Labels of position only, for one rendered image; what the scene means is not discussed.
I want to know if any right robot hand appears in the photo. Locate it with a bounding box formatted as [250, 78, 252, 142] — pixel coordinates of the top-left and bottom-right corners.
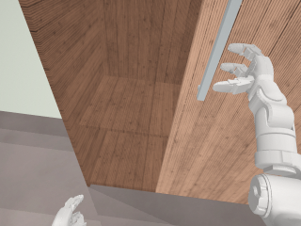
[213, 42, 274, 95]

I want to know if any robot right upper arm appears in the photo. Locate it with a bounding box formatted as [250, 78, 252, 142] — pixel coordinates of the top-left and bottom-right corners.
[247, 173, 301, 226]

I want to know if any left robot hand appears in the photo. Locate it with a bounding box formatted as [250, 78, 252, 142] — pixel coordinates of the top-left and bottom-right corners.
[52, 194, 87, 226]

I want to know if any wardrobe door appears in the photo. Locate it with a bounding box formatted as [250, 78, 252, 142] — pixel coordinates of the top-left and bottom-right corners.
[155, 0, 301, 204]

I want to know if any handle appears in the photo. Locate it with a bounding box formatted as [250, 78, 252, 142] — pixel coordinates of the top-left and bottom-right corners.
[197, 0, 243, 101]

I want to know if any right robot forearm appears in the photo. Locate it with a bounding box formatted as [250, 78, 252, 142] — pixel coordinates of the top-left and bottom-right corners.
[247, 80, 301, 180]

